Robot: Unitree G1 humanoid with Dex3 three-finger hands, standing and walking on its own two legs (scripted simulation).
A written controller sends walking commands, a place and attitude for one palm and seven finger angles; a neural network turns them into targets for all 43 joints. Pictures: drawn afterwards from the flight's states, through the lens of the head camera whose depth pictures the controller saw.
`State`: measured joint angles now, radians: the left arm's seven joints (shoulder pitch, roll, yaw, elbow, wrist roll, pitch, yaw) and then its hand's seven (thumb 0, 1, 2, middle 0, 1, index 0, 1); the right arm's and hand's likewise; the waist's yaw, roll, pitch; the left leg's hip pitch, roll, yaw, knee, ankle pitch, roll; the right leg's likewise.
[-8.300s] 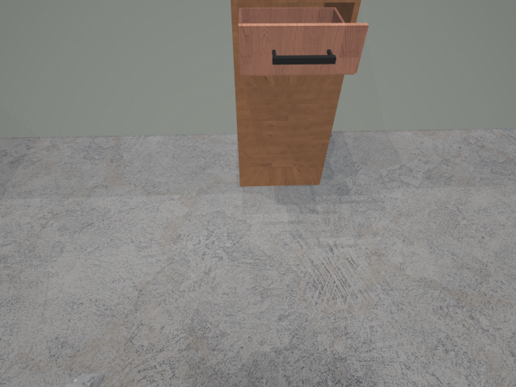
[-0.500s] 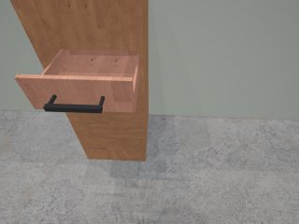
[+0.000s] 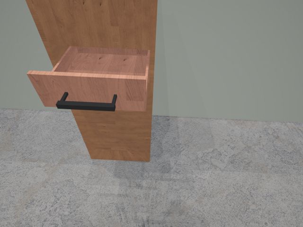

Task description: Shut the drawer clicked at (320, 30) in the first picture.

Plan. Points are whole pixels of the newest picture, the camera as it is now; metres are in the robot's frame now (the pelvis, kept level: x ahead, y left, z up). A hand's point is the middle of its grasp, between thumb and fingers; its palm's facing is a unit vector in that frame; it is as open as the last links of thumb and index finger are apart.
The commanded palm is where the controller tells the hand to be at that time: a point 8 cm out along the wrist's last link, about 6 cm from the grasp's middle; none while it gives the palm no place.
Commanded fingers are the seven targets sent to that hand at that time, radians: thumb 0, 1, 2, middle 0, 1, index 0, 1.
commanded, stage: come to a stop and stand still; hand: left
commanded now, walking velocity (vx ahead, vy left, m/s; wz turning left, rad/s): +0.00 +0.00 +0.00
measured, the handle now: (88, 101) +0.49 +0.25 +0.04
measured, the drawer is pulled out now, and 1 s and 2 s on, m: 0.19 0.19 0.19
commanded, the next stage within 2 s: look again from close up in 0.80 s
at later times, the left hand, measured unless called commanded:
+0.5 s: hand out of the picture +0.03 +0.19 -0.17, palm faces +0.03 -0.98 -0.20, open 7.4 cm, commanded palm none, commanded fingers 0.00 0.90 0.90 -0.20 -0.30 -0.20 -0.30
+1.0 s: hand out of the picture +0.12 +0.22 -0.16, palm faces +0.00 -0.95 -0.30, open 7.4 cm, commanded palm none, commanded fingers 0.00 0.90 0.90 -0.20 -0.30 -0.20 -0.30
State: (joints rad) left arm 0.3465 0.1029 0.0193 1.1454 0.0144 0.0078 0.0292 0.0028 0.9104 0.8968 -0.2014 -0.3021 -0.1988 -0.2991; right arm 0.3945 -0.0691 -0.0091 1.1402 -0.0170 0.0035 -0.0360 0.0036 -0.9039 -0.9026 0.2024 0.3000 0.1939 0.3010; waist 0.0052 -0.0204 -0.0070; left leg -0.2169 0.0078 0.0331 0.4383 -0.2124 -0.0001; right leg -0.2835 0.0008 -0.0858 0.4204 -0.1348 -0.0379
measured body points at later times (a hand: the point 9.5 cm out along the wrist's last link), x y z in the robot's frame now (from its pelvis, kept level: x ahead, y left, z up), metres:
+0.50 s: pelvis +0.03 +0.01 +0.00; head +0.05 +0.01 +0.45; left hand +0.03 +0.24 -0.15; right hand +0.03 -0.21 -0.16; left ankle +0.02 +0.12 -0.74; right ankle +0.06 -0.09 -0.74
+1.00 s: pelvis +0.06 +0.00 +0.00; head +0.08 -0.01 +0.45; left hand +0.12 +0.27 -0.14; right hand +0.12 -0.26 -0.15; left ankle +0.02 +0.12 -0.74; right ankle +0.06 -0.09 -0.74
